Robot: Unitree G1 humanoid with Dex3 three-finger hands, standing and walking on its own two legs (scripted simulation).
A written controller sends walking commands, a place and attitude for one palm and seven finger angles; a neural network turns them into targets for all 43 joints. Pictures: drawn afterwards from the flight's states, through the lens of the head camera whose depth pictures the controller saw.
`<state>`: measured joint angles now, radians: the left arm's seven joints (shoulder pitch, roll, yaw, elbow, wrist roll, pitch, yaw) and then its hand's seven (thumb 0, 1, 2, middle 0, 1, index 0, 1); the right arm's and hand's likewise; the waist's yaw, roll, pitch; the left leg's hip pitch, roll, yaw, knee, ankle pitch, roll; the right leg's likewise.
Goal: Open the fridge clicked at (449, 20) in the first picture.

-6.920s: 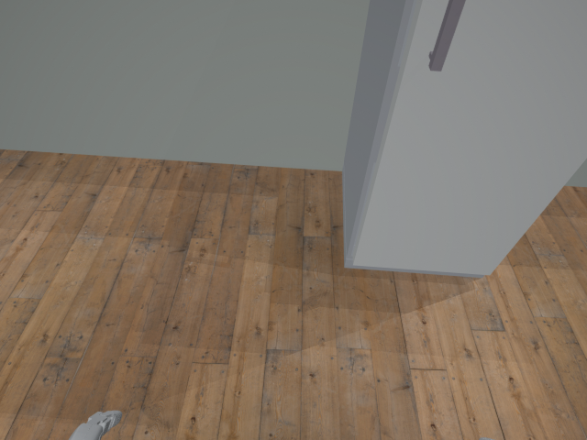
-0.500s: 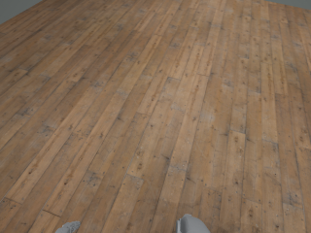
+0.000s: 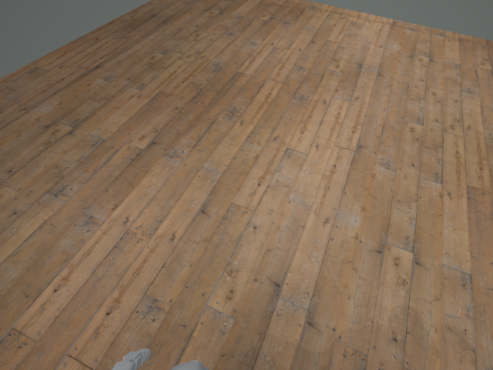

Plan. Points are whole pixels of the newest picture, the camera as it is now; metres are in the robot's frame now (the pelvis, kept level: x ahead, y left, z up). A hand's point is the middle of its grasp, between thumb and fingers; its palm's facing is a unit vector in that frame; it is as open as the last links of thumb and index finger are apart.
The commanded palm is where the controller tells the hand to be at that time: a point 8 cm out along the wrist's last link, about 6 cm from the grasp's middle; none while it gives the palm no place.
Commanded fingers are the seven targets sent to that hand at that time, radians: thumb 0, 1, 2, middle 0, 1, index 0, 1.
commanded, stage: turn to face it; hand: left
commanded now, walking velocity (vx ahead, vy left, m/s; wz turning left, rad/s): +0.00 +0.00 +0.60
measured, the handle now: out of the picture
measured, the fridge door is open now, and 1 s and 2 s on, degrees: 0 0 0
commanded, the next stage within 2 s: none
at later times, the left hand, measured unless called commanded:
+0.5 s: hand out of the picture +0.06 +0.20 -0.14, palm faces +0.26 -0.93 -0.27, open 7.4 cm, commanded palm none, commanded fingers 0.00 0.90 0.90 -0.20 -0.30 -0.20 -0.30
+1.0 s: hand out of the picture -0.12 +0.12 -0.15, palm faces +0.58 -0.77 -0.28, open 7.4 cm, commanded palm none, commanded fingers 0.00 0.90 0.90 -0.20 -0.30 -0.20 -0.30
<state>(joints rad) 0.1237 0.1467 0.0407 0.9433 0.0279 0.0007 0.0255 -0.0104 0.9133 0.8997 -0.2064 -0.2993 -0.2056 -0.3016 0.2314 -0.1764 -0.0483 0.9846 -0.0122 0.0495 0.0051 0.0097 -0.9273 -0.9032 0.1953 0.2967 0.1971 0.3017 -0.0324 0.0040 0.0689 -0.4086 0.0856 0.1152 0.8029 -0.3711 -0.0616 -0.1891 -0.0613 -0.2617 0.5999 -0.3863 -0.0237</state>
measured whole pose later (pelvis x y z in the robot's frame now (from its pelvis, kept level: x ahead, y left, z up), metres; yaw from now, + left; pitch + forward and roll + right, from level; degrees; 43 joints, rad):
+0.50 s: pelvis -0.01 -0.03 +0.01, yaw +15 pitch +2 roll -1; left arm 0.13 0.22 0.07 0.90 0.01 0.05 0.02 0.00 0.91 0.90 -0.20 -0.30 -0.20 -0.30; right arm 0.21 -0.22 -0.07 0.91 -0.02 0.04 0.01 0.01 -0.91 -0.90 0.20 0.30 0.20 0.30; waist -0.04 0.03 0.05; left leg -0.39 -0.04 -0.08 0.50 -0.14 0.01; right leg -0.36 -0.04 0.00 0.78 -0.43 0.08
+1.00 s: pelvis -0.02 -0.06 +0.01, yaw +35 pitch +1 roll +2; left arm 0.28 0.20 0.04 0.93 0.03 0.02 0.02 0.00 0.90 0.90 -0.21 -0.30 -0.20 -0.30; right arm 0.11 -0.26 -0.07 0.92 -0.01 0.08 0.03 0.01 -0.91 -0.90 0.19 0.30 0.19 0.30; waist 0.03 0.00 0.11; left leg -0.36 0.04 0.09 0.77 -0.41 -0.07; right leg -0.20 -0.17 -0.30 0.58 -0.36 0.01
